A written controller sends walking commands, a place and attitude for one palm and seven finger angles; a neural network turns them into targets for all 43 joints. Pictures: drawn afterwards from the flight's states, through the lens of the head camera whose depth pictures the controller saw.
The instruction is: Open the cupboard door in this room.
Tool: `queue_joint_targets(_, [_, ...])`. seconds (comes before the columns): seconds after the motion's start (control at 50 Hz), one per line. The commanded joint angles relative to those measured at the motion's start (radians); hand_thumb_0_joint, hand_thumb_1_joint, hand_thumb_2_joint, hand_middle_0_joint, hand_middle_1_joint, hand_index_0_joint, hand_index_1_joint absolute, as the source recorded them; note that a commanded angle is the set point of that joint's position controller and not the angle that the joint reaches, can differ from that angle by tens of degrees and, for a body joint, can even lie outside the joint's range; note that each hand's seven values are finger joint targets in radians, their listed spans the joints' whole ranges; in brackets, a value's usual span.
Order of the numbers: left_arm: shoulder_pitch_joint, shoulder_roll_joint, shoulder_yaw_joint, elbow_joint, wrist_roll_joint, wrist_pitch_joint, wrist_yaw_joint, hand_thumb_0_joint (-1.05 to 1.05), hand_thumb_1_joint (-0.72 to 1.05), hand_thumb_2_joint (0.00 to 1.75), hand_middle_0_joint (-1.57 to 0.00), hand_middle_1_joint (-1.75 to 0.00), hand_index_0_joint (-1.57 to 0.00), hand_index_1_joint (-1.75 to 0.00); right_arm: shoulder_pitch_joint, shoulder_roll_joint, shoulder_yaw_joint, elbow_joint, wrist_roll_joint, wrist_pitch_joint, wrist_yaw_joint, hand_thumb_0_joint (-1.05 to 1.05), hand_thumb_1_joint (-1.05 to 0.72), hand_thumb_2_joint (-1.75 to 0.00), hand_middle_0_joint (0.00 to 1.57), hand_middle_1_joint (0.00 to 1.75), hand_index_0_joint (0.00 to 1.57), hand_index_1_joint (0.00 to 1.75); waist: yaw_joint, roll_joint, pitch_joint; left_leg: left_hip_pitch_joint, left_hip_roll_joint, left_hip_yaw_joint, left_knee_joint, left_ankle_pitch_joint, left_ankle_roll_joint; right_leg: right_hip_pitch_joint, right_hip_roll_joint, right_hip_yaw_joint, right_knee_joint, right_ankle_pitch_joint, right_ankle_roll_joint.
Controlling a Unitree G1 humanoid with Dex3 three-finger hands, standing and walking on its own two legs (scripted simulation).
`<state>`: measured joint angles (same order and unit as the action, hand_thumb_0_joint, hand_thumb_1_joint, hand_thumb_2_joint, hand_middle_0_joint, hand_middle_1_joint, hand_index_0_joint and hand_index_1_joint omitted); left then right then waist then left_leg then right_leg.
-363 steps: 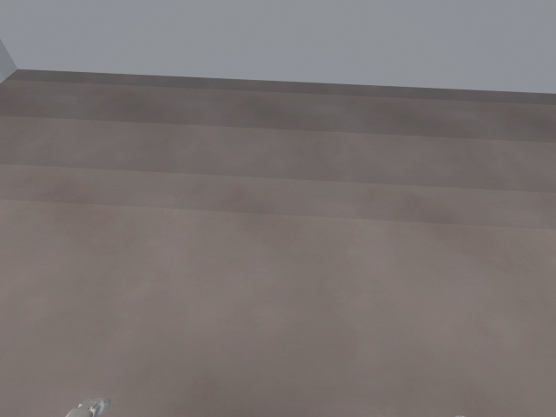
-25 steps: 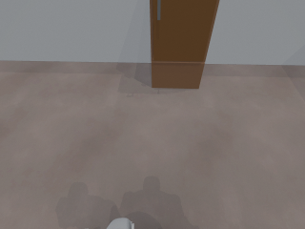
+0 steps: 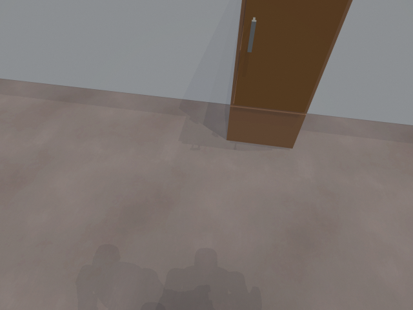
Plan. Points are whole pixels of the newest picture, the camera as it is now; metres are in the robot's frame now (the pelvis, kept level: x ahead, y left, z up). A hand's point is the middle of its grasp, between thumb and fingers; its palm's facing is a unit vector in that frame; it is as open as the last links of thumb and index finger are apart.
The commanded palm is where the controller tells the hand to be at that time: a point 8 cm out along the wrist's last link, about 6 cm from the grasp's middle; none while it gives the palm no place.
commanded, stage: stand and wait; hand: left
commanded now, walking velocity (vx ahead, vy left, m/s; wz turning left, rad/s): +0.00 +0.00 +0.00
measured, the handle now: (251, 34) +1.25 -0.10 -0.02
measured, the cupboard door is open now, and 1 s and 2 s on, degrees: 0 0 0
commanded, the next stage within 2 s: turn or walk to find it in 0.16 s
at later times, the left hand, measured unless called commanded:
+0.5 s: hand out of the picture +0.03 +0.13 -0.17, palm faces +0.06 -0.97 -0.22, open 7.3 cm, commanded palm none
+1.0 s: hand out of the picture +0.01 +0.10 -0.17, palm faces +0.08 -0.98 -0.17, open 7.3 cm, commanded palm none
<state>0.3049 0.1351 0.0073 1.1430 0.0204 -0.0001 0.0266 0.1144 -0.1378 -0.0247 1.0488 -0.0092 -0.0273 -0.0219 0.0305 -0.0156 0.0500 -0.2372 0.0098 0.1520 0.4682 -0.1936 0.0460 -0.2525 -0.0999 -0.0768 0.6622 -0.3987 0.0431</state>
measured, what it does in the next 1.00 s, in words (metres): steps on the spot: right foot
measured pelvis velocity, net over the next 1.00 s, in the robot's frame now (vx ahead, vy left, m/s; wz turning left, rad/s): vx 0.04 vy -0.05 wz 0.03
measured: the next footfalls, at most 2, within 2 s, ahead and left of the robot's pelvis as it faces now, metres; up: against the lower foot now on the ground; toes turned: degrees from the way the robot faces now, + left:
right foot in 0.04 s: +0.05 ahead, -0.14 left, +0.00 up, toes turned -6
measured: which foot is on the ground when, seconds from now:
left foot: down 0.00-1.00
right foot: up 0.00-0.02, down 0.04-1.00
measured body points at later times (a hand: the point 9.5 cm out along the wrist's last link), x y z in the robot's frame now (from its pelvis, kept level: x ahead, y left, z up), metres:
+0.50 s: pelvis +0.04 -0.04 +0.00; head +0.05 -0.05 +0.45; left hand +0.03 +0.18 -0.15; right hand +0.00 -0.24 -0.17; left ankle +0.04 +0.10 -0.74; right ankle +0.01 -0.14 -0.74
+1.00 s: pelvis +0.04 -0.05 +0.01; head +0.06 -0.05 +0.46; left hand +0.01 +0.16 -0.15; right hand +0.04 -0.26 -0.16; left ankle +0.04 +0.10 -0.74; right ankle +0.01 -0.14 -0.74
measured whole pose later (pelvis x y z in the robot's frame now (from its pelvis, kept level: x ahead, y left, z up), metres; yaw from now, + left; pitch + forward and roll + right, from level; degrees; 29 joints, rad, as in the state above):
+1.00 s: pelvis +0.04 -0.05 +0.01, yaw +2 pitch -2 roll +0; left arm 0.32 0.11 0.00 1.16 0.01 -0.02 0.04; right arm 0.26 -0.13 -0.01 1.16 -0.01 0.00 -0.03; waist 0.00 0.00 0.05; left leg -0.16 0.07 0.09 0.40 -0.21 -0.04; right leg -0.10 -0.02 -0.14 0.40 -0.28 -0.03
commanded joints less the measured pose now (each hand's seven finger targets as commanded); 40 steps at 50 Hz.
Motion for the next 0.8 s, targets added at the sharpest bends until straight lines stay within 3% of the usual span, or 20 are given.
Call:
queue_joint_targets(0.0, [0.124,0.075,0.005,-0.002,0.005,-0.017,0.007,0.00,0.90,0.90,-0.20,-0.30,-0.20,-0.30,0.063,-0.102,-0.016,0.003,0.005,0.005,-0.001,0.00,-0.90,-0.90,0.20,0.30,0.20,0.30,-0.004,0.016,0.007,-0.034,0.140,-0.155,-0.149,-0.091,-0.012,0.053,-0.031,0.057,-0.297,0.179,-0.016])
queue_joint_targets(0.02, [0.094,0.096,0.004,-0.011,0.003,-0.018,0.008,0.00,0.90,0.90,-0.20,-0.30,-0.20,-0.30,0.087,-0.094,-0.012,0.015,0.005,0.009,0.005,0.00,-0.90,-0.90,0.20,0.30,0.20,0.30,-0.019,0.031,0.020,-0.028,0.120,-0.161,-0.164,-0.117,-0.028,0.037,-0.052,0.079,-0.326,0.145,-0.029])
queue_joint_targets(0.06, [0.057,0.108,0.004,-0.012,0.000,-0.027,0.005,0.00,0.90,0.90,-0.20,-0.30,-0.20,-0.30,0.102,-0.088,-0.013,0.027,-0.003,0.014,0.006,0.00,-0.90,-0.90,0.20,0.30,0.20,0.30,-0.032,-0.090,0.069,0.044,0.098,-0.127,-0.132,-0.056,-0.045,-0.069,-0.056,0.106,-0.357,0.095,-0.044])
queue_joint_targets(0.1, [0.038,0.102,0.002,-0.018,-0.005,-0.030,0.006,0.00,0.90,0.90,-0.20,-0.30,-0.20,-0.30,0.152,-0.090,-0.005,0.049,-0.003,0.009,0.004,0.00,-0.90,-0.90,0.20,0.30,0.20,0.30,-0.045,-0.077,0.042,0.092,0.111,-0.126,-0.145,0.024,-0.041,-0.051,-0.052,0.098,-0.357,0.151,-0.048])
queue_joint_targets(0.14, [0.051,0.099,0.003,-0.018,-0.008,-0.032,0.009,0.00,0.90,0.90,-0.20,-0.30,-0.20,-0.30,0.163,-0.089,0.001,0.063,-0.002,0.000,0.003,0.00,-0.90,-0.90,0.20,0.30,0.20,0.30,-0.032,-0.013,0.012,0.096,0.118,-0.128,-0.150,0.090,-0.038,0.013,-0.046,0.083,-0.341,0.250,-0.048])
queue_joint_targets(0.2, [0.054,0.116,0.013,-0.023,-0.014,-0.029,0.014,0.00,0.90,0.90,-0.20,-0.30,-0.20,-0.30,0.176,-0.092,0.005,0.072,-0.002,0.002,0.001,0.00,-0.90,-0.90,0.20,0.30,0.20,0.30,-0.023,0.004,-0.007,0.071,0.117,-0.127,-0.127,0.154,-0.041,0.076,-0.058,0.056,-0.304,0.327,-0.049])
queue_joint_targets(0.26, [0.051,0.131,0.024,-0.032,-0.016,-0.021,0.017,0.00,0.90,0.90,-0.20,-0.30,-0.20,-0.30,0.176,-0.094,0.004,0.067,-0.003,0.013,0.001,0.00,-0.90,-0.90,0.20,0.30,0.20,0.30,-0.017,0.003,-0.006,0.038,0.108,-0.120,-0.089,0.147,-0.048,0.089,-0.077,0.045,-0.290,0.329,-0.057])
queue_joint_targets(0.32, [0.042,0.119,0.021,-0.036,-0.017,-0.019,0.018,0.00,0.90,0.90,-0.20,-0.30,-0.20,-0.30,0.207,-0.086,0.004,0.082,-0.002,0.016,-0.003,0.00,-0.90,-0.90,0.20,0.30,0.20,0.30,-0.022,0.003,-0.020,0.053,0.110,-0.128,-0.079,0.164,-0.049,0.093,-0.070,0.037,-0.288,0.337,-0.060])
queue_joint_targets(0.48, [0.040,0.102,0.015,-0.031,-0.017,-0.020,0.020,0.00,0.90,0.90,-0.20,-0.30,-0.20,-0.30,0.247,-0.062,0.005,0.106,-0.002,0.018,-0.007,0.00,-0.90,-0.90,0.20,0.30,0.20,0.30,-0.030,-0.017,0.024,0.056,0.111,-0.124,-0.093,0.138,-0.053,0.079,-0.056,0.040,-0.323,0.299,-0.066])
queue_joint_targets(0.78, [0.087,0.075,0.010,-0.016,-0.013,-0.028,0.020,0.00,0.90,0.90,-0.20,-0.30,-0.20,-0.30,0.230,-0.060,0.005,0.105,-0.001,0.015,-0.013,0.00,-0.90,-0.90,0.20,0.30,0.20,0.30,-0.032,0.010,0.045,0.094,0.116,-0.117,-0.105,0.123,-0.051,0.058,-0.042,0.054,-0.364,0.304,-0.069])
